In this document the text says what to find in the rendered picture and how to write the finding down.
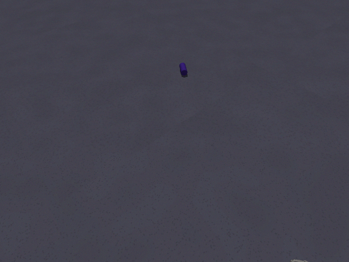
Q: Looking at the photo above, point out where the can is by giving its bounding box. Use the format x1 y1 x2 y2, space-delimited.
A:
179 63 188 75

